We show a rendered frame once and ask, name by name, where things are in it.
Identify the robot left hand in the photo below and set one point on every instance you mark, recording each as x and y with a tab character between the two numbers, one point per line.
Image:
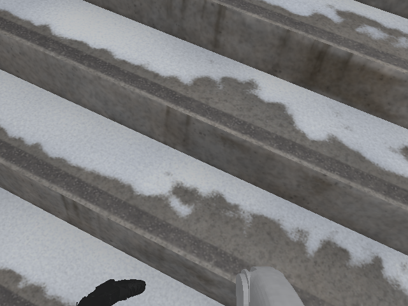
111	291

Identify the right robot thigh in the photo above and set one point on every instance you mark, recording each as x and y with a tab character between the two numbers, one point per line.
265	286

